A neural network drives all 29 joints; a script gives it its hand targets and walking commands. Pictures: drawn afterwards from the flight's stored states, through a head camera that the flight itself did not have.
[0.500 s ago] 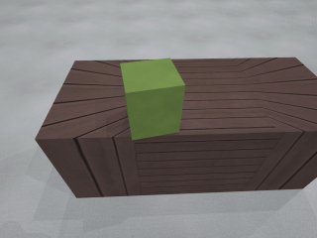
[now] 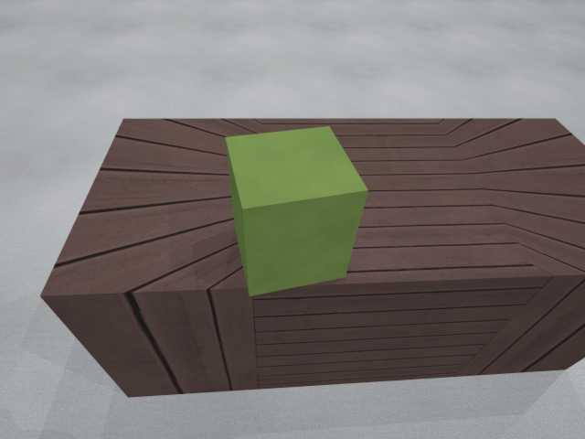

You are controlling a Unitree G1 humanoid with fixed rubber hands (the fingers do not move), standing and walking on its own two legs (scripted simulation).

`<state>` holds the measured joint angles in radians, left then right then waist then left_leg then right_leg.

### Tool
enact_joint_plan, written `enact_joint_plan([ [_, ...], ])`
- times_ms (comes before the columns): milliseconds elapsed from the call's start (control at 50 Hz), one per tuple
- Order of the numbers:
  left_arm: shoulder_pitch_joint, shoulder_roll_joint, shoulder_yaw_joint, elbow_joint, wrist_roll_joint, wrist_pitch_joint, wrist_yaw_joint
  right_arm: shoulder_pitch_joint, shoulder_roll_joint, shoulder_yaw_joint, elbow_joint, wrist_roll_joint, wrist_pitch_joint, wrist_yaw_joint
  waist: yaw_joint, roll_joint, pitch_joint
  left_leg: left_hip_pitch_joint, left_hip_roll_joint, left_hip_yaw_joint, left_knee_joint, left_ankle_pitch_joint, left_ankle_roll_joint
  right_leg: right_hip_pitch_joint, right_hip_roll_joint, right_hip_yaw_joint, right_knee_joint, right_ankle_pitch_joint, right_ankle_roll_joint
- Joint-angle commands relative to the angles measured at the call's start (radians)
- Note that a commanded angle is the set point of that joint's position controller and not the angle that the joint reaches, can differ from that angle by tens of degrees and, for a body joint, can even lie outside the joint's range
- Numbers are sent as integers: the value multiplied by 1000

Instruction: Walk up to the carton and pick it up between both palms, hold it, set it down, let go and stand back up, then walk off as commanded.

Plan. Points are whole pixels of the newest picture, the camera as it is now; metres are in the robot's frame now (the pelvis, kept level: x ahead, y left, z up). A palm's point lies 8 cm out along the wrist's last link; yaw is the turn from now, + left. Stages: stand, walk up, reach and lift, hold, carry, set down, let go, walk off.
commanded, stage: walk up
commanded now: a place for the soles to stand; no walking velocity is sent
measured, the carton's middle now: (289, 211) +0.57 +0.03 -0.04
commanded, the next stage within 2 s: none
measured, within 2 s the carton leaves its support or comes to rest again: neither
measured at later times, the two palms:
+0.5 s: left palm (93, 414) +0.22 +0.32 -0.13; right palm (508, 417) +0.22 -0.31 -0.11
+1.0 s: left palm (99, 411) +0.22 +0.31 -0.12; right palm (494, 386) +0.26 -0.31 -0.11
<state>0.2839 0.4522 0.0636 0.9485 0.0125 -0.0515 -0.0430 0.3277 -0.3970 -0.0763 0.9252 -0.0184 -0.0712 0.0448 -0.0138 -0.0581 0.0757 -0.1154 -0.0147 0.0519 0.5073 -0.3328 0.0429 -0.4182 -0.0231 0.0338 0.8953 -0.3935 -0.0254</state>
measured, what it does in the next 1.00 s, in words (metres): walks ahead: right foot, then left foot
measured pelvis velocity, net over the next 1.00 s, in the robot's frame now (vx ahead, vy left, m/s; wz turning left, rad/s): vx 0.14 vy -0.01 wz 0.04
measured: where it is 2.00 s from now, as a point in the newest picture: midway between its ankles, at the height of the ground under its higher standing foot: outside the picture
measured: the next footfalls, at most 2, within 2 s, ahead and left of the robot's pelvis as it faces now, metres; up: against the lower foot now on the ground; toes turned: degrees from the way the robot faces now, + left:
right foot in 0.18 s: +0.22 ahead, -0.12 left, +0.00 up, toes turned -2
left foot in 0.46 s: +0.23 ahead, +0.13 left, +0.00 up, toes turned +3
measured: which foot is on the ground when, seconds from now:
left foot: down 0.00-0.20, up 0.22-0.44, down 0.46-1.00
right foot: up 0.00-0.16, down 0.18-0.50, up 0.52-0.72, down 0.74-1.00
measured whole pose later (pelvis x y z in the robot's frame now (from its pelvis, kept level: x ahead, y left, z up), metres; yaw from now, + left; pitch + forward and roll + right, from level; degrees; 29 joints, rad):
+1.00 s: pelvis +0.14 -0.01 -0.02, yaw +2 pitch -4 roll +0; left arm 0.11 0.40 0.02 0.99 0.00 0.00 -0.01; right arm 0.09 -0.38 -0.01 0.98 0.00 -0.03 0.00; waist 0.01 -0.01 0.10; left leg -0.34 0.03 0.00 0.67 -0.27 -0.02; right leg -0.24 -0.03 0.01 0.68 -0.37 0.03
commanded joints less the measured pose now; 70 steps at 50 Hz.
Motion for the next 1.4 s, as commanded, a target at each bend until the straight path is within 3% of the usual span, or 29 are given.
enact_joint_plan([
  [0, -89, 109, 34, -128, -9, -27, -9, 29, -263, -49, -94, 7, -17, -16, -10, 226, 72, -40, 236, -188, -203, 534, 157, -36, -13, -92, -168, 160, -12],
  [20, -96, 124, 49, -143, -9, -18, -8, 41, -253, -53, -100, 8, -16, -17, -20, 156, 45, -7, 238, -200, -173, 582, 148, -1, -17, -95, -179, 179, -1],
  [80, -86, 116, 49, -160, 1, -13, -9, 53, -259, -45, -132, 18, -6, -26, -4, 158, 22, -13, 238, -193, -128, 534, 121, 49, 8, -88, -274, 200, -29],
  [120, 57, 136, 68, -123, 0, -23, -4, 9, -233, -33, -164, 18, -5, -26, 76, 193, -52, -160, 200, -151, 23, 444, 101, 317, 12, -72, -362, 270, -46],
  [140, 83, 189, 86, -117, 21, -24, 5, 76, -158, -11, -159, 24, -7, -28, 94, 32, -82, -253, 126, -61, 228, 468, 70, 479, -4, -70, -355, 261, -86],
  [160, 209, 252, 109, -136, 10, -29, 12, 120, -120, -6, -197, 32, -10, -25, 135, -142, -267, -292, 16, -49, 567, 209, 26, 592, -285, 330, -496, 95, -173],
  [180, 197, 299, 106, -151, -9, -33, 23, 122, -182, -19, -184, 23, 4, -34, 131, -151, -251, -472, -76, -87, 697, -256, 12, 603, -428, 646, -620, -59, -289],
  [200, 92, 271, 100, -162, -18, -30, 22, 116, -233, -29, -149, 14, 4, -46, 112, -76, -139, -467, -13, -147, 808, -241, 24, 420, -465, 662, -627, -167, -344],
  [240, -32, 185, 75, -192, -28, -21, 25, 147, -230, -29, -141, 17, 1, -45, 54, -40, -51, -433, 51, -149, 747, -141, 7, 277, -337, 326, -591, 13, -286],
  [280, -72, 163, 56, -203, -16, -21, 27, 172, -204, -36, -123, 8, 3, -36, 23, -67, 4, -322, 62, -115, 650, -100, -17, 78, -270, 186, -604, 139, -239],
  [380, -69, 146, 29, -216, -7, -8, 33, 137, -136, -13, -114, 15, 9, -50, 13, -101, -35, -171, 56, -24, 273, -25, -35, 36, -246, 54, -421, 585, -215],
  [420, -105, 144, 20, -226, -15, 10, 36, 136, -159, -18, -114, 0, 9, -56, -20, -98, -105, -2, 24, -18, 126, 126, -9, -37, -211, 53, -295, 476, -155],
  [440, -138, 134, 15, -236, -17, 25, 33, 119, -206, -27, -125, -5, 4, -58, -34, -64, -78, -27, 34, -49, 77, 183, -4, -55, -152, -10, -222, 353, -95],
  [460, -109, 106, 13, -243, -24, 29, 38, 64, -245, -23, -156, -11, -3, -63, -10, 128, -68, -63, 213, -335, -6, 296, 52, -97, -72, -33, -104, 234, -38],
  [480, -117, 116, 15, -221, -22, 50, 51, 13, -308, -36, -156, 5, -1, -65, -28, 252, -95, -233, 390, -557, -132, 283, 210, -15, 13, -23, 49, -162, -2],
  [500, -95, 150, 30, -216, -20, 63, 56, -64, -327, -51, -179, -2, -5, -66, 0, 313, -51, -275, 403, -558, -113, 306, 249, 21, -20, 40, 122, -208, -2],
  [520, -88, 142, 30, -185, -23, 58, 53, -92, -291, -33, -162, 1, -10, -73, 15, 246, -61, -203, 373, -513, -29, 516, 253, -7, -22, 49, 128, -223, 5],
  [600, -92, 140, 25, -145, -32, 62, 53, -73, -278, -29, -133, 14, -8, -91, 5, 240, -152, -79, 300, -357, 63, 694, 171, -10, -12, 36, 60, -163, -1],
  [680, -35, 124, 22, -78, -15, 44, 51, -145, -259, -23, -140, 13, 18, -80, 49, 255, -132, -200, 241, -269, 120, 571, 109, 183, 5, -36, -249, 48, -7],
  [700, -38, 144, 37, -73, -6, 35, 54, -161, -237, -13, -132, 19, 27, -78, 52, 197, -137, -244, 201, -210, 156, 430, 64, 231, -21, 23, -322, 155, -25],
  [720, -85, 173, 38, -99, 14, 31, 55, -136, -188, 0, -142, 23, 25, -76, 21, 50, -125, -281, 156, -182, 229, 327, 23, 222, -134, 201, -394, 191, -74],
  [740, -142, 224, 42, -98, 5, 26, 47, -180, -182, -7, -130, 37, 30, -74, -1, 14, -123, -231, 57, -79, 265, 65, -13, 112, -227, 304, -409, 293, -153],
  [760, -194, 222, 37, -92, 2, 22, 45, -198, -182, -6, -112, 25, 33, -77, -7, -27, -103, -136, 59, -82, 224, -1, -19, 40, -225, 263, -384, 350, -178],
  [800, -207, 163, -1, -90, -18, 28, 45, -181, -214, -9, -64, 18, 19, -67, -18, 57, -128, -84, 105, -155, 101, 280, 4, 70, -110, 105, -296, 346, -62],
  [840, -136, 154, -1, -33, -24, 35, 47, -237, -221, -4, -57, 24, 15, -60, 26, 88, -145, -115, 175, -238, 74, 329, 43, 142, -62, 27, -280, 248, -30],
  [960, -229, 164, -1, -6, -12, 37, 40, -289, -192, 15, 12, 22, 27, -53, 11, -49, -30, -153, 83, -143, 14, 94, 0, 86, -111, 124, -466, 124, -54],
  [1000, -239, 155, -8, 22, -12, 33, 40, -304, -187, 9, 26, 11, 36, -44, -5, 39, -14, -114, 90, -147, -23, 58, -2, 47, -123, 135, -521, 22, -46],
  [1180, -277, 116, -22, 89, -7, 34, 30, -312, -209, 29, 112, 0, 23, -40, 9, 57, -67, -146, 140, -201, -218, -44, -22, 233, -76, 83, -561, 58, -12],
  [1380, -271, 131, -19, 118, -13, 29, 33, -286, -179, 47, 167, 26, 20, -42, 4, 15, -104, -31, 135, -138, -193, 253, -40, 258, -93, 46, -590, 247, 8],
])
